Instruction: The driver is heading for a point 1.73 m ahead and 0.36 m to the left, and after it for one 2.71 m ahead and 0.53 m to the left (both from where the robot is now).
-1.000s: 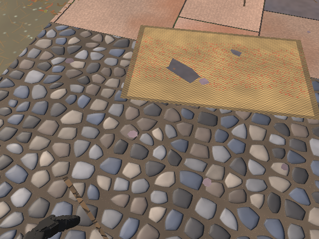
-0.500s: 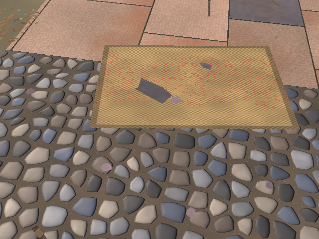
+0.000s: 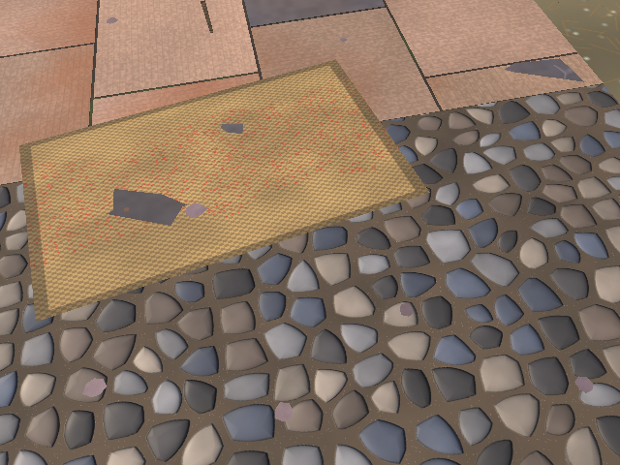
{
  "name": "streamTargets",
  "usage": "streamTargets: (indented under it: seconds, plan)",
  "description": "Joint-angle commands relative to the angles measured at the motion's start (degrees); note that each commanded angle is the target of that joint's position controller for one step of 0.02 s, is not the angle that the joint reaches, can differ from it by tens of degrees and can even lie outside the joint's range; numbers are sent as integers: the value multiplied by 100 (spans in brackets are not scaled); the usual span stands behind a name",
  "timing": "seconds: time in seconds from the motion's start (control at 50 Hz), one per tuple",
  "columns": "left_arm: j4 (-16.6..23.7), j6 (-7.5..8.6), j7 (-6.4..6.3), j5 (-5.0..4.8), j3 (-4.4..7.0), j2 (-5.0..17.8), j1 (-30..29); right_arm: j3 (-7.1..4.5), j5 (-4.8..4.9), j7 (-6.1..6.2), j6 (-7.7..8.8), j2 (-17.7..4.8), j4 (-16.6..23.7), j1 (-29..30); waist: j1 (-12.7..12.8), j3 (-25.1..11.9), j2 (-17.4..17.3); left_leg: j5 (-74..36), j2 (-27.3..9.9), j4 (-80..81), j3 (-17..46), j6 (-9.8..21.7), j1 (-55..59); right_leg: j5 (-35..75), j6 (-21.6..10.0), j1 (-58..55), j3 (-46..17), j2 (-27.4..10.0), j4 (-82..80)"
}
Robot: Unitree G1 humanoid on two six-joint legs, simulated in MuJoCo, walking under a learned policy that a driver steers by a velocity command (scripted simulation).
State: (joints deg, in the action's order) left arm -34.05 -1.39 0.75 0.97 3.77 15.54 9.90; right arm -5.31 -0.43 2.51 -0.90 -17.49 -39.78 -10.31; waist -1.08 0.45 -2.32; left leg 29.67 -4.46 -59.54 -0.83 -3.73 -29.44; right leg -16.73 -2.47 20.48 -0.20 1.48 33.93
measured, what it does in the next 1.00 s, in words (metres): steps on the spot, turning left: left foot, then right foot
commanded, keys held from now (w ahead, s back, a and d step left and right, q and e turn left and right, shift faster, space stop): q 0.74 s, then no key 0.14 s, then e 0.12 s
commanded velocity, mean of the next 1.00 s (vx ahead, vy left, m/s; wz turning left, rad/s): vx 0.00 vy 0.00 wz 0.30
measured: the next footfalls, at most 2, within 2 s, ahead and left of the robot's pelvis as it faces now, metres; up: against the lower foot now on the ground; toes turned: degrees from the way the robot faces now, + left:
left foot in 0.32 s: +0.02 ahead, +0.12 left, +0.00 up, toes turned +7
right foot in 0.68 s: +0.07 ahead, -0.11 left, +0.00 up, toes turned +20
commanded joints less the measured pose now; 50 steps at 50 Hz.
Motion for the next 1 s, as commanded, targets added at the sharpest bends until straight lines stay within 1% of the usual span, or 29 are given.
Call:
streamTargets:
  seconds: [0.02,0.08,0.12,0.14,0.2,0.26,0.3,0.32,0.34,0.36,0.38,0.4,0.44,0.46,0.54,0.58,0.62,0.66,0.68,0.7,0.72,0.74,0.76,0.78,0.86,0.92,0.96,0.98,1.0]
  plan:
    - [357,181,-78,-76,127,577,-258,-111,-22,56,12,-472,325,136,52,-775,899,-461,-61,-801,397,-57,-976,2771,-981,-1238,-1409,-1519,-1198]
    - [165,230,-108,48,-48,149,-468,-9,20,-44,-20,-163,49,-352,-172,-835,993,-1200,-53,-25,254,-127,189,2688,-841,-644,-600,-1132,-1314]
    - [78,244,-136,98,-32,202,-412,87,48,-90,-5,-30,115,-94,19,-672,1038,-1212,-75,955,228,-79,546,2170,-846,-640,-547,-1159,-1382]
    - [27,233,-148,109,-1,312,-341,91,55,-100,-6,-94,179,19,109,-603,1061,-1066,-53,1240,196,-55,639,1968,-930,-693,-662,-1274,-1403]
    - [-42,141,-192,35,132,701,-215,21,108,-112,-16,-427,351,110,262,-320,1054,-576,70,1553,60,42,512,1612,-1173,-896,-1088,-1641,-1378]
    - [-63,61,-264,-76,182,779,-247,32,113,-140,-7,-335,373,-84,166,-243,925,-698,177,1948,-85,196,539,2134,-1178,-1098,-1186,-1806,-1145]
    - [-102,21,-306,-153,215,769,-234,45,79,-178,9,-279,363,-286,17,-318,807,-1526,261,2748,-148,396,939,2213,-906,-1100,-921,-1667,-857]
    - [-124,26,-323,-156,225,700,-145,14,36,-179,14,-421,416,-288,42,-355,572,-2441,152,3048,157,573,1205,1717,-601,-944,-661,-1415,-544]
    - [4,74,-327,-39,209,512,-152,-96,-10,-137,28,-842,468,-365,209,-489,-345,-3838,-421,3064,1029,906,1631,1068,-176,-406,-19,-824,308]
    - [153,122,-329,35,169,350,-504,-158,40,-120,22,-975,474,-443,97,-448,-1279,-4111,-1029,3503,2169,1653,1927,30,313,469,611,1,1167]
    - [277,133,-323,8,161,343,-985,-120,-40,-119,63,-840,505,-702,-298,-455,-1503,-4268,-1498,3929,2917,2206,2300,-1652,419,1258,179,224,2106]
    - [265,129,-287,-55,203,390,-993,-116,-112,-107,142,-843,513,-768,-335,-521,-1165,-4271,-1559,3966,2940,2311,2488,-2109,441,1617,-210,133,3057]
    - [129,76,-243,-79,236,406,-662,-139,29,-88,186,-877,635,-194,25,-462,-337,-4321,-1122,3726,2260,1858,2386,-1542,497,1778,-409,-76,3243]
    - [114,71,-251,-58,240,403,-647,-122,87,-63,152,-797,712,51,110,-511,-283,-4272,-922,3704,2018,1669,2266,-1236,540,1606,-378,-134,2844]
    - [90,123,-180,-95,140,171,-594,-171,105,-43,-54,-834,764,88,39,-709,-582,-3911,-545,3534,1821,1550,1961,-807,647,745,-149,61,1477]
    - [82,149,-133,-131,151,267,-536,-199,127,-66,-98,-912,786,65,-35,-729,-733,-3474,-555,3534,2082,1571,1798,-664,618,383,-123,154,875]
    - [47,191,-89,-148,202,397,-304,-197,164,-97,-125,-934,835,208,64,-693,-859,-3119,-506,3478,2374,1513,1628,-316,541,-9,-89,216,108]
    - [-67,234,-96,-100,288,532,92,-150,217,-76,-133,-777,867,283,257,-684,-684,-2190,-178,3182,2361,1131,1097,588,339,-958,-121,54,-1052]
    - [-45,229,-147,4,394,949,393,-66,137,-76,-121,-462,891,140,231,-805,277,-827,298,2070,1846,749,281,746,-82,-1678,-1254,-1138,-1384]
    - [-50,198,-133,168,481,1409,289,-76,142,-70,-52,-425,1069,117,29,-454,1963,755,1096,810,804,416,-926,1235,-1033,-1423,-2945,-2415,-1798]
    - [113,280,-148,223,404,1147,141,-212,80,-70,2,-863,1013,94,104,-424,1647,724,675,-511,1016,223,-904,1066,-1522,-1064,-3213,-2680,-1920]
    - [167,307,-196,161,302,812,-230,-307,143,-98,-21,-1075,875,51,-33,-269,1164,226,569,-995,1014,164,-895,811,-1313,-853,-2519,-2327,-1851]
    - [204,310,-222,70,257,673,-495,-307,133,-80,-78,-986,697,-76,-121,-144,896,-153,524,-1144,947,77,-802,630,-1012,-731,-1899,-1855,-1793]
    - [196,307,-254,-12,227,612,-578,-275,101,-65,-117,-846,650,-89,-88,-102,851,-490,545,-1309,908,5,-858,757,-906,-753,-1578,-1648,-1765]
    - [47,236,-323,6,165,563,-188,-60,112,-97,-123,-347,784,227,160,-320,936,-794,519,-358,565,-176,-559,1565,-1006,-1139,-836,-1413,-1646]
    - [-89,194,-266,-36,122,540,-128,159,10,-155,-84,62,826,379,240,-529,1202,-343,300,1371,273,-116,592,1611,-995,-990,-665,-1319,-1502]
    - [-188,174,-187,-102,95,550,9,128,28,-182,-53,-20,679,165,204,-472,1265,-787,456,2567,41,-57,1305,1608,-981,-815,-783,-1285,-1343]
    - [-224,167,-160,-168,78,542,15,96,25,-193,-32,-71,552,-69,59,-387,1195,-1602,545,3506,-44,51,1798,1666,-882,-637,-803,-1231,-1216]
    - [-332,200,-133,-211,67,542,285,55,-7,-180,-15,-277,540,-158,47,-359,1072,-2200,457,4046,162,208,2320,1608,-624,-403,-854,-1157,-1152]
